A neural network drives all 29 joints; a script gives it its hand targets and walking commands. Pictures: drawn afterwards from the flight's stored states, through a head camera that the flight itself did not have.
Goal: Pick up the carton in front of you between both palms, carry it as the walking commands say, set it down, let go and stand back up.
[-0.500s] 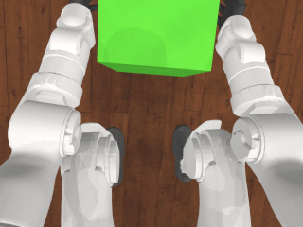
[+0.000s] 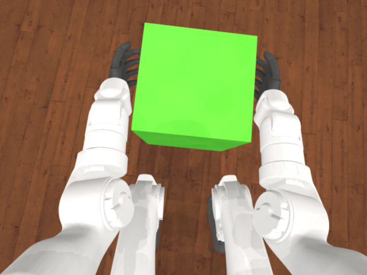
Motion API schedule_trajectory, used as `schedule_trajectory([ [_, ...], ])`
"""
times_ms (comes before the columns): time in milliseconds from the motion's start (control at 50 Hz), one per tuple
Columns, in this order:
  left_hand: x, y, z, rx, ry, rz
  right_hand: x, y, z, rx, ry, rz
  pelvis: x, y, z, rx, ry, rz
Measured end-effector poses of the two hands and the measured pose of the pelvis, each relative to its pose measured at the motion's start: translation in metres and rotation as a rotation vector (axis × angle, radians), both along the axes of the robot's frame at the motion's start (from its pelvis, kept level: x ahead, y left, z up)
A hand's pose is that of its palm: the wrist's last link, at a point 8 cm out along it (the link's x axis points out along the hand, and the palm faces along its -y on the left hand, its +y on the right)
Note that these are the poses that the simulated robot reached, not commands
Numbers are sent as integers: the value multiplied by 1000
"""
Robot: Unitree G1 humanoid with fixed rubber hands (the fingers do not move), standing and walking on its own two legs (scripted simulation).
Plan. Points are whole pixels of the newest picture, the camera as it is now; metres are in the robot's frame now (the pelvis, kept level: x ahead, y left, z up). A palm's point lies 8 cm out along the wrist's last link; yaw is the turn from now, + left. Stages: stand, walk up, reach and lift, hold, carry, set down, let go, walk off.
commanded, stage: reach and lift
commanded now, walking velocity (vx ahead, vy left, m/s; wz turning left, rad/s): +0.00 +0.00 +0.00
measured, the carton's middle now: (191, 101) +0.49 +0.00 -0.13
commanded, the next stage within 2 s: none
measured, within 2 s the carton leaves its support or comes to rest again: neither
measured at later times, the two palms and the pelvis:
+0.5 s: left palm (86, 63) +0.46 +0.15 +0.09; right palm (316, 72) +0.45 -0.15 +0.10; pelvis +0.04 +0.00 +0.13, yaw +1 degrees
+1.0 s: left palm out of the picture +0.41 +0.15 +0.25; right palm out of the picture +0.41 -0.15 +0.25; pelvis +0.09 +0.00 +0.26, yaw +1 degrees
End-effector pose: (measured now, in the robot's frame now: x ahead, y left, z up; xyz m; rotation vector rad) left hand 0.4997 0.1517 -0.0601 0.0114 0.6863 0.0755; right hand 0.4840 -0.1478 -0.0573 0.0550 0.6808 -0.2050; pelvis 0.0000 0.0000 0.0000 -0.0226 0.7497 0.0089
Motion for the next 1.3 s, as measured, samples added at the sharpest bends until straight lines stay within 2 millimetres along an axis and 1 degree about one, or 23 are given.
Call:
schedule_trajectory([
  [180,-15,2,46,-12,-12,20,-9,2,48,3,-13,10,13,-2,40,4,-22,5],
  [400,-34,1,120,-20,-5,35,-26,1,122,10,-7,14,33,-1,99,8,-114,7],
  [680,-63,2,210,-21,1,59,-48,2,212,4,0,39,60,-1,181,18,-278,8],
  [920,-86,1,283,-20,-3,76,-66,1,285,0,-4,61,84,-3,243,25,-465,12],
  [1060,-99,1,325,-17,-15,86,-76,1,326,-2,-16,73,95,-3,270,29,-590,12],
  [1180,-107,1,361,3,-38,82,-81,1,360,-22,-37,100,98,-4,286,32,-705,13],
  [1240,-110,1,373,8,-40,78,-84,1,373,-29,-39,107,98,-5,290,33,-753,13],
  [1300,-113,0,379,13,-26,72,-87,0,378,-35,-25,111,96,-5,292,34,-789,13],
])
